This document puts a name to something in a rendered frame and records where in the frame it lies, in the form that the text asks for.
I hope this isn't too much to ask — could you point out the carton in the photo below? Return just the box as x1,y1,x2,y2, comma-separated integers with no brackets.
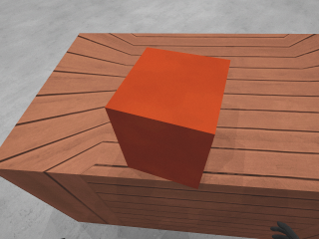
105,47,231,189

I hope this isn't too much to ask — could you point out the pedestal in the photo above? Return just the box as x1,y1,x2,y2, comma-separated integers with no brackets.
0,33,319,239

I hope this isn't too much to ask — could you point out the robot right hand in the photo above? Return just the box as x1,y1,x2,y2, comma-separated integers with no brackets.
270,221,299,239

